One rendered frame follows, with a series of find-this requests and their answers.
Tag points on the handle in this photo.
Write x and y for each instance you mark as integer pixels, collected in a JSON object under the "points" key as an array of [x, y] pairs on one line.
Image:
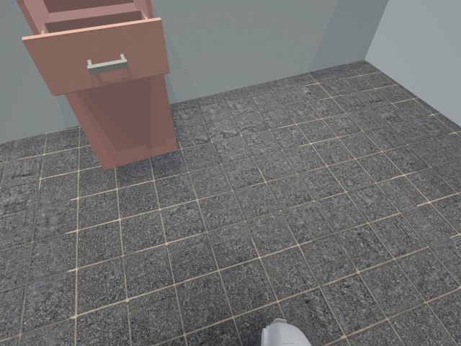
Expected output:
{"points": [[107, 66]]}

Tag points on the robot right shin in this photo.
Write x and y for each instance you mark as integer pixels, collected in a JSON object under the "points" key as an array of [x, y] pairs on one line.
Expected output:
{"points": [[279, 320]]}

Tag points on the cabinet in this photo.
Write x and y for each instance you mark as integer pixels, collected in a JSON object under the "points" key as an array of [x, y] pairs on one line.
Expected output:
{"points": [[123, 122]]}

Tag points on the robot right thigh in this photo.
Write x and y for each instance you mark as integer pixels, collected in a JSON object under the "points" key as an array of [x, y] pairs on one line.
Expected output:
{"points": [[282, 334]]}

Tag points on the drawer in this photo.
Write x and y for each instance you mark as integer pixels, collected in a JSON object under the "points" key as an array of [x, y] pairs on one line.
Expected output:
{"points": [[64, 46]]}

